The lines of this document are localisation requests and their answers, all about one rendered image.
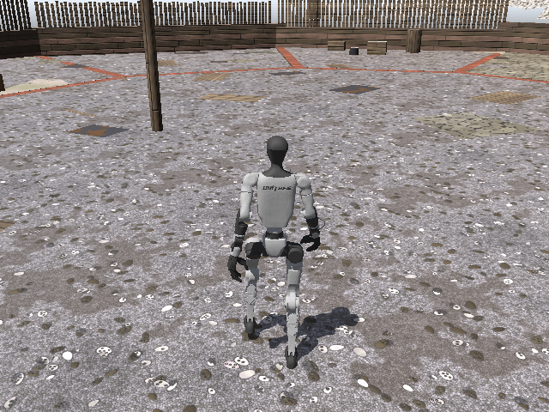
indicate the robot right forearm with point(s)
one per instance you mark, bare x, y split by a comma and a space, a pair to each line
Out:
313, 226

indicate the robot left forearm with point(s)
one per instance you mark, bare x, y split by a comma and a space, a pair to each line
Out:
238, 237

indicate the right robot upper arm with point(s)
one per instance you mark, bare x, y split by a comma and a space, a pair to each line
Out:
303, 182

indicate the left robot hand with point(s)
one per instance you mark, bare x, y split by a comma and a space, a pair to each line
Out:
232, 261

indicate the right robot hand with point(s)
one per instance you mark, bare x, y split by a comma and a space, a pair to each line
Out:
309, 239

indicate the robot left thigh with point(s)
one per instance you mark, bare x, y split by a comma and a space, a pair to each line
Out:
253, 251

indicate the left robot shin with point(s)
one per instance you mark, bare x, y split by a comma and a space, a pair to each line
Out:
250, 296

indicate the left robot upper arm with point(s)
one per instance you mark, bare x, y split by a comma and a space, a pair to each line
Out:
246, 195

